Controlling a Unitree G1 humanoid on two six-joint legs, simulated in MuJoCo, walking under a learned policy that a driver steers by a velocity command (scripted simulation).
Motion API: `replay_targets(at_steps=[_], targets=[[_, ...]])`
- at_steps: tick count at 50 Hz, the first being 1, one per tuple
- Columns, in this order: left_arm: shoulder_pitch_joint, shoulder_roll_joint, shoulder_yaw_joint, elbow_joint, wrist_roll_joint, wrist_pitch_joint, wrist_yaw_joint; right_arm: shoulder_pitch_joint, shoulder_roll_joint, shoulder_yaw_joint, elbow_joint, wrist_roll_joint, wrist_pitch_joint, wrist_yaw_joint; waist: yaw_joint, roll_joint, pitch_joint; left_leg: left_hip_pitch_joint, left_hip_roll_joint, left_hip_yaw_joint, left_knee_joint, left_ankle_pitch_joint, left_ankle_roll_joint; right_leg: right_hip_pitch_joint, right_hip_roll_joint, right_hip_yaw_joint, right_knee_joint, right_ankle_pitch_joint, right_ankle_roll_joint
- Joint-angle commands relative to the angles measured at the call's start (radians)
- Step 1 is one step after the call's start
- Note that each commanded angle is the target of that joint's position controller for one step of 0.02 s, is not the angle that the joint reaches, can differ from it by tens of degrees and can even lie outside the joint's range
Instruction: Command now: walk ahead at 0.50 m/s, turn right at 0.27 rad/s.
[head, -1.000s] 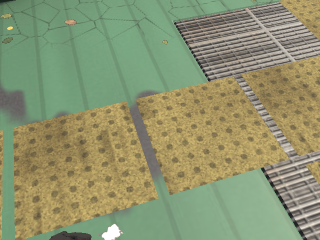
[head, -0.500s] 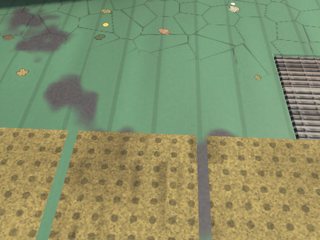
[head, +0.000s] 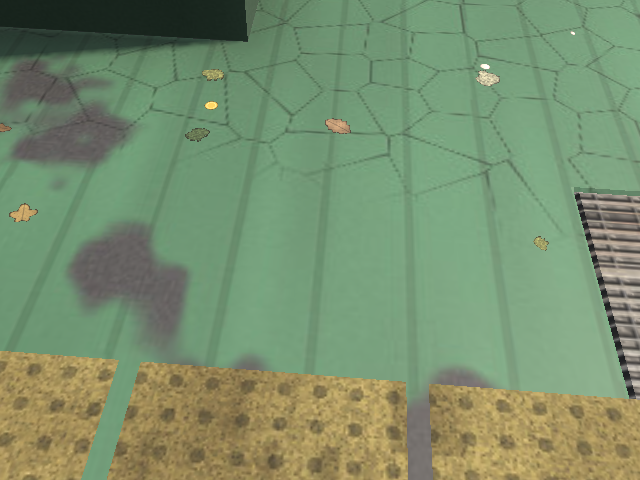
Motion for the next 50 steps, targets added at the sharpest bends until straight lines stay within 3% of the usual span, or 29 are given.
replay_targets(at_steps=[1, 4, 5, 6, 7, 8, 9, 10, 11, 12, 13, 15, 17, 22, 27, 30, 31, 32, 33, 34, 35, 36, 37, 38, 40, 42, 45, 47, 50], targets=[[-0.153, 0.059, 0.007, -0.105, 0.001, -0.022, -0.007, 0.063, -0.124, -0.019, -0.005, -0.007, -0.009, -0.018, -0.031, 0.092, 0.066, 0.019, 0.319, -0.019, -0.001, 0.61, 0.043, -0.018, 0.043, -0.03, -0.085, -0.014, -0.036], [-0.061, 0.075, 0.017, -0.085, 0.005, -0.023, 0.001, 0.027, -0.154, -0.019, 0.003, -0.012, -0.008, -0.033, 0.028, 0.129, 0.006, 0.067, 0.336, 0.036, 0.179, 1.051, 0.017, 0.14, 0.127, -0.095, -0.123, -0.152, -0.094], [0.028, 0.093, 0.027, -0.061, 0.007, -0.026, 0.005, 0.018, -0.169, -0.022, 0.003, -0.017, -0.002, -0.036, 0.068, 0.139, -0.047, 0.073, 0.337, 0.051, 0.319, 1.16, 0.012, 0.228, 0.162, -0.108, -0.138, -0.202, -0.119], [0.169, 0.114, 0.04, -0.019, 0.013, -0.033, 0.01, 0.007, -0.181, -0.023, -0.001, -0.015, 0.006, -0.037, 0.131, 0.128, -0.119, 0.02, 0.326, 0.072, 0.517, 1.113, 0.002, 0.392, 0.183, -0.096, -0.205, -0.183, -0.148], [0.329, 0.176, 0.065, 0.019, 0.03, -0.036, 0.02, -0.016, -0.177, -0.018, -0.03, -0.007, 0.003, -0.037, 0.205, 0.068, -0.209, -0.18, 0.3, 0.097, 0.796, 0.844, -0.017, 0.642, 0.065, 0.071, -0.244, -0.213, -0.21], [0.357, 0.298, 0.102, 0.013, 0.032, -0.028, 0.03, 0.051, -0.081, 0.001, -0.083, 0.017, -0.008, -0.013, 0.143, -0.188, -0.307, -0.618, 0.08, 0.103, 1.226, 0.012, -0.075, 0.952, -0.235, 0.613, -0.29, -0.185, -0.395], [0.312, 0.25, 0.093, 0.02, -0.02, -0.02, 0.02, -0.031, -0.148, -0.012, -0.09, -0.007, -0.016, -0.011, 0.15, -0.055, -0.321, -0.759, 0.063, -0.091, 1.316, -0.217, -0.062, 0.96, -0.247, 0.771, -0.39, -0.145, -0.405], [0.236, 0.231, 0.088, 0.011, -0.025, -0.016, 0.022, -0.091, -0.136, -0.007, -0.122, -0.002, -0.029, -0.003, 0.116, -0.019, -0.167, -0.813, 0.133, -0.119, 1.27, -0.125, -0.059, 0.821, -0.221, 0.602, -0.41, -0.13, -0.37], [0.193, 0.172, 0.075, 0.007, -0.019, -0.015, 0.022, -0.108, -0.136, -0.004, -0.127, 0.001, -0.037, 0.0, 0.088, 0.056, -0.088, -0.782, 0.169, -0.104, 1.19, -0.072, -0.065, 0.694, -0.183, 0.511, -0.441, -0.059, -0.33], [0.165, 0.145, 0.066, 0.007, -0.019, -0.018, 0.027, -0.112, -0.128, -0.005, -0.127, -0.006, -0.028, 0.0, 0.053, 0.077, -0.031, -0.737, 0.194, -0.1, 1.119, -0.064, -0.078, 0.587, -0.134, 0.433, -0.459, 0.019, -0.293], [0.147, 0.124, 0.058, 0.012, -0.023, -0.022, 0.032, -0.096, -0.119, -0.001, -0.131, -0.021, -0.007, 0.001, 0.021, 0.06, -0.02, -0.68, 0.21, -0.097, 1.064, -0.06, -0.098, 0.511, -0.087, 0.37, -0.479, 0.066, -0.269], [0.159, 0.143, 0.061, 0.014, -0.025, -0.038, 0.032, -0.08, -0.098, 0.004, -0.136, -0.032, 0.027, 0.008, 0.005, 0.03, -0.035, -0.641, 0.215, -0.074, 0.992, -0.053, -0.128, 0.458, -0.046, 0.316, -0.494, 0.122, -0.263], [0.18, 0.173, 0.07, 0.015, -0.025, -0.043, 0.032, -0.126, -0.092, 0.007, -0.159, -0.031, 0.039, 0.012, 0.011, 0.016, -0.025, -0.661, 0.219, -0.052, 0.905, 0.0, -0.153, 0.428, -0.019, 0.294, -0.517, 0.109, -0.26], [0.27, 0.178, 0.076, 0.024, -0.025, -0.037, 0.031, -0.328, -0.091, 0.011, -0.231, -0.021, 0.04, 0.014, 0.091, -0.013, -0.001, -0.744, 0.208, -0.045, 0.651, 0.194, -0.177, 0.507, 0.008, 0.315, -0.51, 0.09, -0.209], [0.328, 0.19, 0.081, 0.022, -0.009, -0.031, 0.042, -0.448, -0.102, 0.019, -0.285, -0.01, 0.024, 0.018, 0.136, -0.023, -0.008, -0.739, 0.16, -0.054, 0.495, 0.215, -0.156, 0.629, -0.018, 0.371, -0.425, 0.211, -0.195], [0.278, 0.2, 0.081, 0.008, -0.004, -0.037, 0.053, -0.355, -0.13, 0.011, -0.266, -0.009, 0.01, 0.016, 0.08, -0.04, -0.024, -0.557, 0.139, -0.058, 0.387, 0.164, -0.108, 0.62, -0.046, 0.385, -0.367, 0.283, -0.148], [0.261, 0.206, 0.08, 0.007, -0.004, -0.041, 0.051, -0.269, -0.149, 0.001, -0.238, -0.01, 0.004, 0.009, 0.043, -0.037, -0.054, -0.437, 0.114, -0.045, 0.366, 0.127, -0.087, 0.606, -0.036, 0.376, -0.294, 0.386, -0.131], [0.255, 0.198, 0.076, 0.012, -0.008, -0.047, 0.046, -0.14, -0.169, -0.01, -0.198, -0.015, -0.006, 0.0, -0.021, 0.009, -0.116, -0.272, 0.113, -0.039, 0.302, 0.142, -0.06, 0.583, 0.015, 0.327, -0.131, 0.425, -0.109], [0.264, 0.15, 0.06, -0.005, -0.015, -0.055, 0.037, 0.004, -0.224, -0.024, -0.183, -0.033, -0.016, -0.015, -0.077, 0.089, -0.236, -0.06, 0.277, -0.211, 0.277, 0.004, -0.01, 0.474, 0.072, 0.271, 0.113, 0.235, -0.087], [0.385, 0.069, 0.045, -0.019, -0.045, -0.054, 0.038, 0.05, -0.325, -0.049, -0.18, -0.048, -0.008, -0.021, -0.027, 0.309, -0.321, 0.153, 0.53, -0.655, 0.199, 0.026, 0.112, 0.189, 0.245, 0.152, 0.413, -0.365, -0.04], [0.412, 0.136, 0.051, 0.007, -0.013, -0.046, 0.048, -0.003, -0.276, -0.047, -0.177, -0.016, 0.006, -0.012, 0.012, 0.259, -0.278, 0.08, 0.563, -0.803, 0.157, 0.119, 0.159, 0.093, 0.213, 0.16, 0.528, -0.52, -0.043], [0.353, 0.143, 0.053, 0.02, -0.002, -0.037, 0.05, -0.081, -0.185, -0.027, -0.194, -0.004, 0.005, -0.006, 0.03, 0.12, -0.147, -0.049, 0.524, -0.635, 0.173, 0.258, 0.155, 0.094, 0.171, 0.173, 0.56, -0.45, -0.035], [0.284, 0.129, 0.048, 0.013, 0.002, -0.035, 0.047, -0.116, -0.127, -0.011, -0.191, -0.002, -0.001, -0.001, 0.028, 0.052, -0.089, -0.135, 0.471, -0.476, 0.18, 0.469, 0.135, 0.112, 0.149, 0.167, 0.524, -0.412, -0.025], [0.254, 0.119, 0.048, 0.006, 0.002, -0.029, 0.044, -0.122, -0.102, -0.002, -0.18, -0.002, -0.006, -0.001, 0.039, 0.075, -0.074, -0.17, 0.424, -0.361, 0.177, 0.629, 0.104, 0.13, 0.126, 0.158, 0.475, -0.402, -0.018], [0.25, 0.104, 0.044, 0.007, 0.012, -0.008, 0.035, -0.102, -0.099, 0.004, -0.145, 0.005, -0.02, 0.001, 0.054, 0.149, -0.082, -0.208, 0.366, -0.231, 0.172, 0.853, 0.079, 0.181, 0.131, 0.14, 0.413, -0.386, 0.003], [0.253, 0.089, 0.04, 0.012, 0.005, 0.003, 0.031, -0.087, -0.115, 0.002, -0.123, 0.007, -0.028, 0.003, 0.07, 0.157, -0.114, -0.204, 0.355, -0.178, 0.169, 0.953, 0.089, 0.199, 0.15, 0.132, 0.368, -0.356, 0.017], [0.198, 0.061, 0.022, 0.01, 0.005, 0.013, 0.03, -0.106, -0.115, 0.009, -0.104, 0.004, -0.016, -0.001, 0.079, 0.157, -0.113, -0.236, 0.329, -0.103, 0.161, 0.936, 0.084, 0.226, 0.13, 0.091, 0.191, -0.295, 0.033], [0.141, 0.042, 0.006, 0.008, 0.003, 0.016, 0.03, -0.1, -0.118, 0.011, -0.088, 0.005, -0.007, -0.003, 0.062, 0.181, -0.113, -0.271, 0.304, -0.064, 0.161, 0.899, 0.069, 0.299, 0.114, 0.046, 0.058, -0.228, 0.034], [0.091, 0.049, -0.003, 0.016, -0.003, 0.016, 0.04, -0.055, -0.126, 0.009, -0.054, 0.007, 0.008, -0.002, 0.033, 0.186, -0.114, -0.265, 0.312, -0.085, 0.184, 0.799, 0.065, 0.366, 0.109, 0.02, -0.057, -0.179, 0.028]])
